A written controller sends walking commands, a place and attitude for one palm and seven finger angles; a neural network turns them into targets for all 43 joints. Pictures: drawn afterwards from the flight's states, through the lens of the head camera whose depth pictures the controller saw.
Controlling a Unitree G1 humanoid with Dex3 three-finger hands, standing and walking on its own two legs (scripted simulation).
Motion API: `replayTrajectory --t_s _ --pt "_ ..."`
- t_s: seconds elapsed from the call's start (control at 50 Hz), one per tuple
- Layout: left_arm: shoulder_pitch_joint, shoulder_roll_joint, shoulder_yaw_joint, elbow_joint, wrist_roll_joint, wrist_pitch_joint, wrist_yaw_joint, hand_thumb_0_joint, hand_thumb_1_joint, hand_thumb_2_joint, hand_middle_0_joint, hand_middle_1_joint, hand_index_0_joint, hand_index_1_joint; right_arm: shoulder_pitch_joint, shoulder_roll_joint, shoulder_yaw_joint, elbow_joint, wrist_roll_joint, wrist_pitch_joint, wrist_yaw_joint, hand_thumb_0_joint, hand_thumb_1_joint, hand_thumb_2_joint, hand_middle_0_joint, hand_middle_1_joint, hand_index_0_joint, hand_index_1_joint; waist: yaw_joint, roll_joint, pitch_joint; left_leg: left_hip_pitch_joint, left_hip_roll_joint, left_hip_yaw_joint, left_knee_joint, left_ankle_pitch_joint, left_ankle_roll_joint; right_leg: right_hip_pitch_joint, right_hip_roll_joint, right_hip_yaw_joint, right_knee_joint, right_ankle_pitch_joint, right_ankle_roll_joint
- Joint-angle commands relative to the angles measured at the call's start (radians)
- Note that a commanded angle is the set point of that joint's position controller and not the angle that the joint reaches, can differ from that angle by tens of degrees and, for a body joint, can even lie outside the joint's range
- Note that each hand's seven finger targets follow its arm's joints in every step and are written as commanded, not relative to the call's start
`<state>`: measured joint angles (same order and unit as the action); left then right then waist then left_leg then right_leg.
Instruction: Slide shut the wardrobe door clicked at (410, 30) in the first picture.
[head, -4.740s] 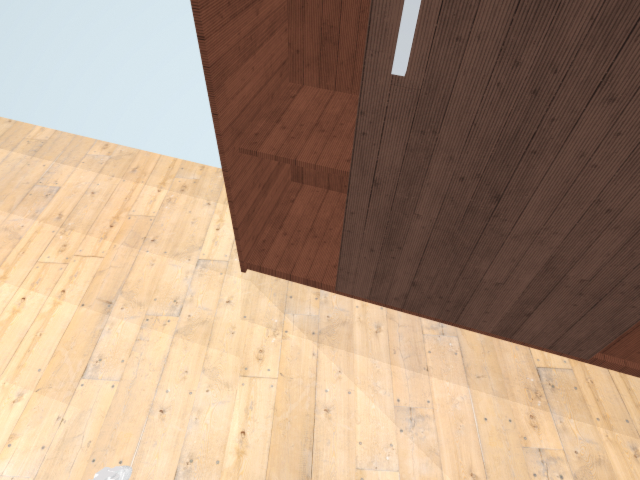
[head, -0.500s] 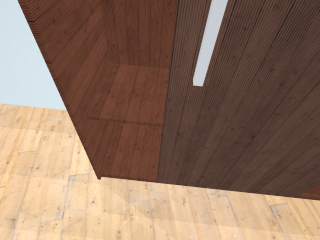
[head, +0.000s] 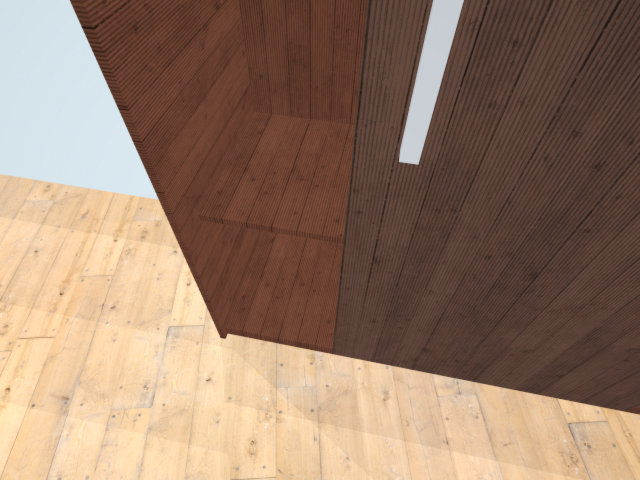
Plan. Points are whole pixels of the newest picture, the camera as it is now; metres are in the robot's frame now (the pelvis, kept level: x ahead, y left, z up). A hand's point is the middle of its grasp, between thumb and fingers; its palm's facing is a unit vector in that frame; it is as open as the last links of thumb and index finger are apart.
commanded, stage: come to a stop and stand still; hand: right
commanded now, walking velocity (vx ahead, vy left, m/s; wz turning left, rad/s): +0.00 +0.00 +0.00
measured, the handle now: (433, 51) +0.52 -0.07 +0.27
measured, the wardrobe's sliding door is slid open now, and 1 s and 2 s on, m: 0.36 0.36 0.36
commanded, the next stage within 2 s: look again from close up in 0.28 s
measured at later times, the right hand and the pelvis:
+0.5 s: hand out of the picture -0.02 -0.18 -0.18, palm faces +0.05 +0.98 -0.19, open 7.3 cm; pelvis -0.02 -0.01 +0.00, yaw +0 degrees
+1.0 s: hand out of the picture -0.09 -0.20 -0.18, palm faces +0.04 +0.98 -0.17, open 7.4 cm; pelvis -0.05 -0.04 +0.00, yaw +0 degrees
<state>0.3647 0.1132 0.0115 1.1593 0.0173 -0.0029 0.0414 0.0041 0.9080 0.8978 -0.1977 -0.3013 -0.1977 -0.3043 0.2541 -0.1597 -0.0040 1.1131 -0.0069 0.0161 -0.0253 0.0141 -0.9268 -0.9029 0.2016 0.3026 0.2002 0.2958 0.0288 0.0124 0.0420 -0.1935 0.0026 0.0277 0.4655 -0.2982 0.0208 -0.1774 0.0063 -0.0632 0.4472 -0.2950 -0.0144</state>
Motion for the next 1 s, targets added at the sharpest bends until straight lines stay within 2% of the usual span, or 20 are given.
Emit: replayTrajectory --t_s 0.0,0.02,0.04,0.08,0.12,0.16,0.22,0.24,0.3,0.38,0.48,0.52,0.58,0.62,0.64,0.68,0.72,0.84,0.88,0.98 --pt "0.032 0.097 0.021 -0.11 0.006 -0.034 0.008 0.0 0.9 0.9 -0.2 -0.3 -0.2 -0.3 0.118 -0.087 -0.003 -0.071 -0.006 -0.042 -0.018 0.0 -0.9 -0.9 0.2 0.3 0.2 0.3 -0.014 0.127 -0.11 0.045 0.128 -0.143 -0.076 0.321 0.043 -0.1 -0.069 0.06 0.116 0.172 -0.005" --pt "0.047 0.093 0.022 -0.107 0.004 -0.036 0.009 0.0 0.9 0.9 -0.2 -0.3 -0.2 -0.3 0.121 -0.092 -0.009 -0.077 -0.005 -0.05 -0.022 0.0 -0.9 -0.9 0.2 0.3 0.2 0.3 -0.012 0.126 -0.128 0.092 0.15 -0.153 -0.057 0.491 0.052 -0.117 -0.055 0.045 0.142 0.158 0.0" --pt "0.054 0.089 0.014 -0.112 0.005 -0.033 0.007 0.0 0.9 0.9 -0.2 -0.3 -0.2 -0.3 0.135 -0.11 -0.011 -0.08 -0.002 -0.054 -0.026 0.0 -0.9 -0.9 0.2 0.3 0.2 0.3 -0.015 0.184 -0.157 0.162 0.159 -0.154 -0.033 0.675 0.036 -0.138 -0.042 0.033 0.156 0.107 -0.004" --pt "0.03 0.096 0.023 -0.125 -0.002 -0.027 0.012 0.0 0.9 0.9 -0.2 -0.3 -0.2 -0.3 0.138 -0.114 -0.021 -0.089 -0.005 -0.051 -0.03 0.0 -0.9 -0.9 0.2 0.3 0.2 0.3 -0.018 0.089 -0.12 0.176 0.178 -0.154 -0.004 0.783 0.055 -0.169 -0.043 0.028 0.166 0.045 -0.004" --pt "0.017 0.094 0.026 -0.131 -0.004 -0.019 0.014 0.0 0.9 0.9 -0.2 -0.3 -0.2 -0.3 0.128 -0.115 -0.024 -0.102 -0.006 -0.043 -0.031 0.0 -0.9 -0.9 0.2 0.3 0.2 0.3 -0.014 0.054 -0.068 0.125 0.164 -0.138 0.0 0.733 0.06 -0.143 -0.054 0.031 0.136 0.095 -0.005" --pt "0.021 0.099 0.025 -0.131 -0.004 -0.013 0.011 0.0 0.9 0.9 -0.2 -0.3 -0.2 -0.3 0.118 -0.108 -0.021 -0.109 -0.005 -0.039 -0.032 0.0 -0.9 -0.9 0.2 0.3 0.2 0.3 -0.008 0.036 -0.028 0.065 0.125 -0.111 -0.002 0.62 0.033 -0.092 -0.073 0.049 0.097 0.197 -0.011" --pt "-0.004 0.127 0.03 -0.136 -0.002 -0.011 0.012 0.0 0.9 0.9 -0.2 -0.3 -0.2 -0.3 0.118 -0.111 -0.023 -0.118 -0.006 -0.035 -0.029 0.0 -0.9 -0.9 0.2 0.3 0.2 0.3 -0.014 -0.034 -0.014 0.013 0.1 -0.09 0.01 0.513 0.024 -0.039 -0.099 0.064 0.082 0.313 -0.015" --pt "-0.015 0.127 0.026 -0.139 -0.001 -0.01 0.008 0.0 0.9 0.9 -0.2 -0.3 -0.2 -0.3 0.12 -0.107 -0.02 -0.119 -0.007 -0.036 -0.029 0.0 -0.9 -0.9 0.2 0.3 0.2 0.3 -0.018 -0.032 -0.021 0.01 0.094 -0.091 -0.001 0.471 0.018 -0.022 -0.104 0.068 0.074 0.325 -0.016" --pt "-0.048 0.147 0.027 -0.151 -0.001 -0.006 0.003 0.0 0.9 0.9 -0.2 -0.3 -0.2 -0.3 0.109 -0.113 -0.018 -0.123 -0.009 -0.033 -0.023 0.0 -0.9 -0.9 0.2 0.3 0.2 0.3 -0.016 0.006 0.028 -0.035 0.091 -0.101 -0.037 0.313 0.017 -0.04 -0.103 0.08 0.036 0.216 -0.019" --pt "-0.075 0.154 0.02 -0.159 0.0 -0.009 -0.004 0.0 0.9 0.9 -0.2 -0.3 -0.2 -0.3 0.11 -0.114 -0.013 -0.121 -0.009 -0.034 -0.019 0.0 -0.9 -0.9 0.2 0.3 0.2 0.3 -0.021 -0.018 0.043 -0.054 0.087 -0.11 -0.078 0.168 0.013 -0.039 -0.1 0.094 -0.005 0.148 -0.025" --pt "-0.079 0.164 0.013 -0.148 -0.003 -0.014 -0.007 0.0 0.9 0.9 -0.2 -0.3 -0.2 -0.3 0.123 -0.11 -0.009 -0.106 -0.008 -0.037 -0.017 0.0 -0.9 -0.9 0.2 0.3 0.2 0.3 -0.024 -0.005 0.041 -0.039 0.088 -0.104 -0.089 0.142 0.007 -0.041 -0.102 0.106 -0.038 0.132 -0.028" --pt "-0.075 0.163 0.011 -0.139 -0.005 -0.017 -0.007 0.0 0.9 0.9 -0.2 -0.3 -0.2 -0.3 0.131 -0.106 -0.008 -0.096 -0.007 -0.038 -0.016 0.0 -0.9 -0.9 0.2 0.3 0.2 0.3 -0.027 -0.025 0.037 -0.03 0.09 -0.099 -0.088 0.154 0.005 -0.039 -0.106 0.108 -0.053 0.139 -0.03" --pt "-0.064 0.159 0.01 -0.125 -0.005 -0.018 -0.008 0.0 0.9 0.9 -0.2 -0.3 -0.2 -0.3 0.143 -0.095 -0.006 -0.082 -0.008 -0.037 -0.017 0.0 -0.9 -0.9 0.2 0.3 0.2 0.3 -0.029 -0.008 0.042 -0.025 0.089 -0.094 -0.094 0.127 0.002 -0.049 -0.106 0.116 -0.072 0.111 -0.031" --pt "-0.056 0.16 0.008 -0.113 -0.007 -0.02 -0.008 0.0 0.9 0.9 -0.2 -0.3 -0.2 -0.3 0.148 -0.09 -0.005 -0.071 -0.008 -0.037 -0.018 0.0 -0.9 -0.9 0.2 0.3 0.2 0.3 -0.029 -0.024 0.046 -0.02 0.09 -0.087 -0.09 0.13 -0.001 -0.053 -0.109 0.12 -0.088 0.11 -0.032" --pt "-0.048 0.159 0.007 -0.108 -0.008 -0.019 -0.009 0.0 0.9 0.9 -0.2 -0.3 -0.2 -0.3 0.15 -0.089 -0.006 -0.068 -0.008 -0.036 -0.019 0.0 -0.9 -0.9 0.2 0.3 0.2 0.3 -0.032 -0.01 0.049 -0.011 0.088 -0.078 -0.091 0.112 -0.003 -0.063 -0.111 0.127 -0.097 0.085 -0.034" --pt "-0.044 0.157 0.006 -0.1 -0.007 -0.018 -0.01 0.0 0.9 0.9 -0.2 -0.3 -0.2 -0.3 0.16 -0.081 -0.005 -0.059 -0.008 -0.033 -0.019 0.0 -0.9 -0.9 0.2 0.3 0.2 0.3 -0.033 -0.025 0.07 -0.02 0.089 -0.077 -0.093 0.084 -0.004 -0.087 -0.111 0.135 -0.124 0.02 -0.034" --pt "-0.033 0.154 0.007 -0.093 -0.007 -0.018 -0.009 0.0 0.9 0.9 -0.2 -0.3 -0.2 -0.3 0.169 -0.071 -0.004 -0.049 -0.009 -0.033 -0.019 0.0 -0.9 -0.9 0.2 0.3 0.2 0.3 -0.034 -0.036 0.067 -0.017 0.088 -0.073 -0.086 0.093 -0.004 -0.089 -0.113 0.141 -0.14 0.001 -0.035" --pt "-0.001 0.144 0.008 -0.073 -0.008 -0.016 -0.01 0.0 0.9 0.9 -0.2 -0.3 -0.2 -0.3 0.183 -0.056 -0.003 -0.031 -0.011 -0.032 -0.022 0.0 -0.9 -0.9 0.2 0.3 0.2 0.3 -0.034 -0.013 0.078 -0.014 0.086 -0.063 -0.08 0.072 -0.007 -0.117 -0.118 0.159 -0.169 -0.065 -0.037" --pt "0.008 0.137 0.01 -0.07 -0.007 -0.017 -0.01 0.0 0.9 0.9 -0.2 -0.3 -0.2 -0.3 0.189 -0.046 -0.003 -0.029 -0.011 -0.032 -0.023 0.0 -0.9 -0.9 0.2 0.3 0.2 0.3 -0.034 -0.027 0.071 -0.013 0.084 -0.059 -0.07 0.083 -0.008 -0.119 -0.122 0.164 -0.18 -0.071 -0.039" --pt "0.022 0.126 0.012 -0.065 -0.008 -0.015 -0.011 0.0 0.9 0.9 -0.2 -0.3 -0.2 -0.3 0.198 -0.034 -0.005 -0.026 -0.013 -0.033 -0.024 0.0 -0.9 -0.9 0.2 0.3 0.2 0.3 -0.034 -0.009 0.078 -0.024 0.087 -0.066 -0.069 0.073 -0.007 -0.132 -0.119 0.162 -0.177 -0.087 -0.04"
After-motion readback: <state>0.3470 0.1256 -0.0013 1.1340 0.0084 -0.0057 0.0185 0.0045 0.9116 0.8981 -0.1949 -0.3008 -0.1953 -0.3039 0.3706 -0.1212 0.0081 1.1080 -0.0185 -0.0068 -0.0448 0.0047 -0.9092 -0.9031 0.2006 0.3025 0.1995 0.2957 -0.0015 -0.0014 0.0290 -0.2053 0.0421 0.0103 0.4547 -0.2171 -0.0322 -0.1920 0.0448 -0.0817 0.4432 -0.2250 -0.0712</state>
